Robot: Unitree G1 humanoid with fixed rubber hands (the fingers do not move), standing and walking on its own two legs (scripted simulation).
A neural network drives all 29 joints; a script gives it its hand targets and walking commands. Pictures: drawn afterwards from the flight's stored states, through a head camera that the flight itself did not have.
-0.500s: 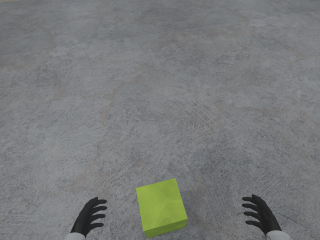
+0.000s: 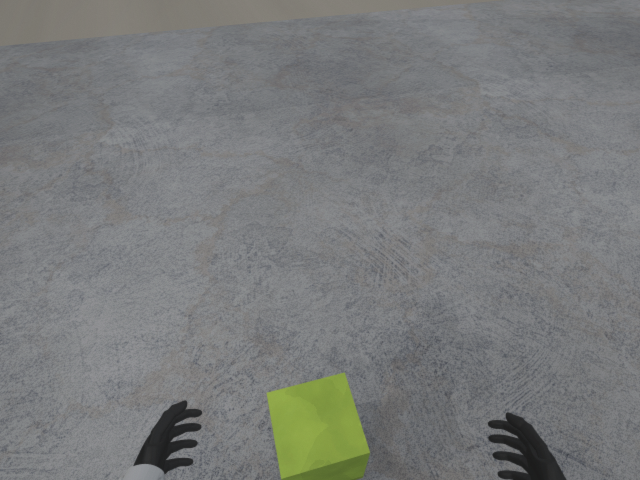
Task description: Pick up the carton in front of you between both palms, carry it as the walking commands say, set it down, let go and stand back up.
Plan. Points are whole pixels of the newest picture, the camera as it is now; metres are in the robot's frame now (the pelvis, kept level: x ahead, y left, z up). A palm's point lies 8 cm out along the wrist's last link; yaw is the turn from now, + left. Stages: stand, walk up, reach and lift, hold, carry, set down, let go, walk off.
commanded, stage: stand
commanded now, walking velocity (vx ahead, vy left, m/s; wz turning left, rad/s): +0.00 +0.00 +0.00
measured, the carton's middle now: (316, 436) +0.37 +0.05 -0.65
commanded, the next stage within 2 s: none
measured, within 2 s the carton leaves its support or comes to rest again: neither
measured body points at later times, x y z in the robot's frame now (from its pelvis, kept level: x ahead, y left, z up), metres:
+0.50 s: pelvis +0.01 +0.03 +0.00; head +0.01 +0.05 +0.45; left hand +0.14 +0.30 -0.12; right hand +0.13 -0.26 -0.09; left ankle +0.02 +0.12 -0.74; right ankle -0.03 -0.12 -0.74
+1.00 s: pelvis +0.00 +0.03 +0.00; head -0.01 +0.05 +0.45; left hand +0.10 +0.32 -0.12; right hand +0.10 -0.27 -0.10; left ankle +0.02 +0.12 -0.74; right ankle -0.03 -0.12 -0.74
